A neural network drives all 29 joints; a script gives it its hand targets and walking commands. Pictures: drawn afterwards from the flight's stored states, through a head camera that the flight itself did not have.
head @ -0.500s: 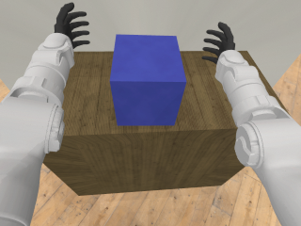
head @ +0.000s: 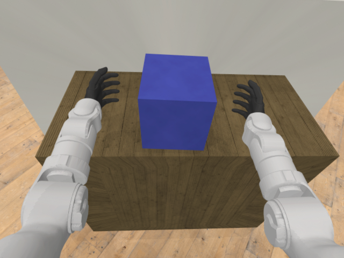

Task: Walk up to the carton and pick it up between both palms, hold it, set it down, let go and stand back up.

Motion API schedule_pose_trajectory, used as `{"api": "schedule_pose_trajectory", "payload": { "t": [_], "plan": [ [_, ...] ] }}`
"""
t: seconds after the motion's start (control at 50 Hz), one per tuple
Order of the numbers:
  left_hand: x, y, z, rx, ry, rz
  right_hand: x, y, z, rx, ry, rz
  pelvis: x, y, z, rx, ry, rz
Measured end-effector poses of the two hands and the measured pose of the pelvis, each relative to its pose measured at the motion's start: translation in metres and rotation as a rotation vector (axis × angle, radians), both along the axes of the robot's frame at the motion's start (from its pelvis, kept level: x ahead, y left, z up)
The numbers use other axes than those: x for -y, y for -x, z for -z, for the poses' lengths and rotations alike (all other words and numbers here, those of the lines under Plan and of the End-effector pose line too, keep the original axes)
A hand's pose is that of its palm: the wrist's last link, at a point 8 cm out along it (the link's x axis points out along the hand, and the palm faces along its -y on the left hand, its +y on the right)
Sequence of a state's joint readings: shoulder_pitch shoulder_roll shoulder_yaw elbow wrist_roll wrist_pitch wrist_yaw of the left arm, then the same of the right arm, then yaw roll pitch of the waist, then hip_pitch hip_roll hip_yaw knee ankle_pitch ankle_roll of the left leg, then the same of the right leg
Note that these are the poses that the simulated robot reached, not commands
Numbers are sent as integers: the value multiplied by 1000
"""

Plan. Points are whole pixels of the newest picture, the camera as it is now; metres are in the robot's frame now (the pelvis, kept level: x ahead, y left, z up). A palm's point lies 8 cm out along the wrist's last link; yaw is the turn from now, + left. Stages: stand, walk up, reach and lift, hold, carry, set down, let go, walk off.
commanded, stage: set down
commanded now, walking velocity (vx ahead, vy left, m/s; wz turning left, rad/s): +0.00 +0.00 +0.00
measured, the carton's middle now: (174, 102) +0.55 -0.01 +0.05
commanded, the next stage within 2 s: none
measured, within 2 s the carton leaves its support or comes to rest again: neither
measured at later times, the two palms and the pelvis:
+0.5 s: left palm (89, 136) +0.37 +0.19 +0.10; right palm (253, 147) +0.35 -0.18 +0.10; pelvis -0.01 +0.00 +0.00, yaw -1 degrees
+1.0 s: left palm (76, 181) +0.29 +0.21 +0.05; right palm (260, 186) +0.27 -0.19 +0.06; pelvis +0.01 +0.00 +0.00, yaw -2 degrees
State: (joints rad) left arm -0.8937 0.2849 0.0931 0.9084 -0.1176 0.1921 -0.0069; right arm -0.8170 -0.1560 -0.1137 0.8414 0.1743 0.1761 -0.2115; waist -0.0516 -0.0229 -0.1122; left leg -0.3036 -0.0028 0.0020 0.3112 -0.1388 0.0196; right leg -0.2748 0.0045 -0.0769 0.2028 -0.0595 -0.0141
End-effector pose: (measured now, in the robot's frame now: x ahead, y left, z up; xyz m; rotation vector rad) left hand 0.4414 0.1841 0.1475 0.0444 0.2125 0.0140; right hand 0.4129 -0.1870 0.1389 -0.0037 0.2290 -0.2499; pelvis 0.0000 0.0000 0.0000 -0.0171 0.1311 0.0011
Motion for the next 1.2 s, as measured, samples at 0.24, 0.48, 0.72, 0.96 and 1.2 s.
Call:
{"api": "schedule_pose_trajectory", "payload": {
  "t": [0.24,0.48,0.72,0.96,1.2],
  "plan": [
    [-3,32,23,-19,-2,1,-3,34,21,-10,-13,9,1,11,1,71,-4,6],
    [-9,65,48,-18,7,-3,-5,63,42,17,-32,15,1,8,0,121,-2,22],
    [-19,106,66,-37,15,1,-5,101,59,13,-45,1,1,0,-1,164,2,29],
    [-26,150,89,-82,23,7,0,140,77,-37,-42,-32,1,-5,-1,166,3,35],
    [-27,171,107,-212,-3,8,5,155,99,-157,-47,-43,1,-11,-1,144,3,42]
  ]
}}
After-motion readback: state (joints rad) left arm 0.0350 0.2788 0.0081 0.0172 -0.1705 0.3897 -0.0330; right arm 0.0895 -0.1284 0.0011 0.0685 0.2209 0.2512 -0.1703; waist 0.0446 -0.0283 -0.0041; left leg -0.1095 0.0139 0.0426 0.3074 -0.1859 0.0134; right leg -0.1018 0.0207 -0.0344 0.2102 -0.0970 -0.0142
